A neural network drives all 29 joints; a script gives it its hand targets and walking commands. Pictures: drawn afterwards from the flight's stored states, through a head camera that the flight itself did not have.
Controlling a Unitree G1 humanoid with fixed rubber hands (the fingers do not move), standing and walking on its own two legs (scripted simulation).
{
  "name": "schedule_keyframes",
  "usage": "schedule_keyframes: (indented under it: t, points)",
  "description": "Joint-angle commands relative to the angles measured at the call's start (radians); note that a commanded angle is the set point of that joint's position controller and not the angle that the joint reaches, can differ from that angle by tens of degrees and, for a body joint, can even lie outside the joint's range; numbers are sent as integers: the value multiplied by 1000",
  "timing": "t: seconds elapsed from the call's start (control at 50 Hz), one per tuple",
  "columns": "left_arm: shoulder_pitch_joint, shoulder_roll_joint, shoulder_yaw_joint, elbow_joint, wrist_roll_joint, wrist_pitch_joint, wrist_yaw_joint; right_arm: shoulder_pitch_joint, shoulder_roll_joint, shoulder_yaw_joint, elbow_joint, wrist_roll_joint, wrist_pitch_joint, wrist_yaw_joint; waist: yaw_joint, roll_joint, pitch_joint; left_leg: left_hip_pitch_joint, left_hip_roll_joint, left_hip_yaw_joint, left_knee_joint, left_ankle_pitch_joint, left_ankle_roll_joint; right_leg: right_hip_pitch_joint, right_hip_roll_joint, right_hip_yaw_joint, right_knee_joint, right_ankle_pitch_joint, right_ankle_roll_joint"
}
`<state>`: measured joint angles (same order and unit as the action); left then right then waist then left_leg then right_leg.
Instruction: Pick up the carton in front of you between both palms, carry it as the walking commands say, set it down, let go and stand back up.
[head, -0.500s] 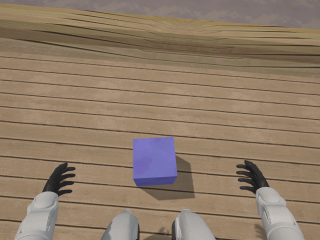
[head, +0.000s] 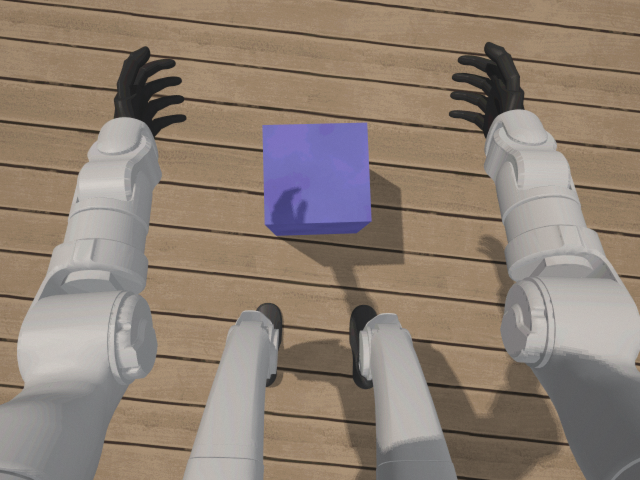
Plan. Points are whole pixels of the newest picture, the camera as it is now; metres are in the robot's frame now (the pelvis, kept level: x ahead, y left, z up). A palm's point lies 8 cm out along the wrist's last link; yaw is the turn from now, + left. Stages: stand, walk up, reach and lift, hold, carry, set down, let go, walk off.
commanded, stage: reach and lift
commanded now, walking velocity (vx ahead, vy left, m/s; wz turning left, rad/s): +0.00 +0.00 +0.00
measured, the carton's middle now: (315, 186) +0.52 +0.01 -0.53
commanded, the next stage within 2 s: none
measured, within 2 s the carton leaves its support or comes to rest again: leaves its support in 1.84 s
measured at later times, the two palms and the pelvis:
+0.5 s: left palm (197, 152) +0.51 +0.21 -0.26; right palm (434, 147) +0.53 -0.18 -0.26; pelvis +0.03 +0.00 -0.11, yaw +1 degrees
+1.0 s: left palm (227, 180) +0.51 +0.20 -0.45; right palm (403, 176) +0.52 -0.17 -0.45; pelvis -0.03 +0.00 -0.27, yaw +1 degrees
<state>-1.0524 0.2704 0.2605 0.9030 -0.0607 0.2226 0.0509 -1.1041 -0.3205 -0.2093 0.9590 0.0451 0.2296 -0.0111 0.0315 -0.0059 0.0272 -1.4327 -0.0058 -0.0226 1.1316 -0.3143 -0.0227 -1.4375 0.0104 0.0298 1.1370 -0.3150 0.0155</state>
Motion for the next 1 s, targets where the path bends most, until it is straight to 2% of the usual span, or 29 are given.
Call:
schedule_keyframes:
  t: [0.0, 0.08, 0.14, 0.24, 0.3, 0.38, 0.48, 0.58, 0.6, 0.66, 0.78, 0.9, 0.98]
  points:
    - [-332, 121, 47, -58, 20, -25, 5, -359, -129, -44, -44, -24, -26, -1, 10, -19, -909, 368, -50, 77, -108, -37, -28, 414, 51, -60, -107, -55, 17]
    - [-335, 107, 90, -68, 66, -54, 1, -367, -113, -86, -48, -76, -54, -3, 8, -31, -1059, 391, -63, 85, -94, 93, -32, 469, 59, -59, -99, 80, 21]
    - [-304, 73, 116, -86, 99, -94, -8, -340, -71, -114, -70, -109, -91, 0, 12, -37, -1072, 349, -67, 81, -72, 202, -28, 450, 60, -51, -67, 201, 23]
    - [-225, 17, 150, -84, 136, -157, -16, -254, -3, -148, -78, -140, -149, -2, 12, -30, -1022, 194, -61, 64, 27, 338, -30, 303, 58, -39, 37, 348, 23]
    - [-172, -4, 155, -61, 140, -181, -14, -191, 21, -153, -64, -147, -171, -10, 4, -23, -995, 78, -60, 55, 126, 372, -38, 174, 59, -34, 135, 385, 27]
    - [-157, 8, 126, -61, 105, -203, -1, -170, 13, -123, -78, -114, -191, -31, -2, -17, -1032, -8, -64, 48, 268, 398, -45, 39, 60, -34, 273, 386, 34]
    - [-193, 75, 35, -112, 3, -207, 30, -213, -57, -23, -142, -11, -200, -62, -2, -19, -1211, -18, -62, 57, 449, 420, -51, 15, 57, -45, 458, 413, 36]
    - [-278, 132, -33, -159, -83, -186, 53, -302, -105, 54, -191, 81, -179, -83, 0, -26, -1297, -58, -58, 82, 580, 320, -49, 10, 57, -66, 590, 320, 33]
    - [-295, 134, -50, -150, -99, -182, 57, -324, -119, 56, -181, 84, -173, -88, -8, -25, -1278, -134, -59, 92, 583, 215, -50, 45, 49, -68, 607, 259, 28]
    - [-360, 157, -51, -138, -111, -162, 62, -376, -128, 79, -167, 116, -155, -90, 1, -25, -1236, -106, -49, 96, 650, 184, -45, -53, 49, -74, 646, 172, 30]
    - [-492, 181, -59, 23, -116, -153, 64, -513, -149, 91, -6, 127, -145, -91, 8, -32, -991, -263, -20, 93, 719, -39, -37, -190, 21, -65, 720, -46, 27]
    - [-588, 194, -83, 149, -124, -183, 58, -600, -174, 110, 129, 138, -176, -84, 2, -17, -860, -299, -7, 70, 806, -56, -34, -274, 9, -53, 803, -70, 24]
    - [-651, 227, -108, 136, -147, -208, 67, -663, -206, 134, 108, 164, -203, -91, 6, -14, -938, -252, -6, 67, 860, 12, -32, -235, 7, -51, 861, -4, 27]
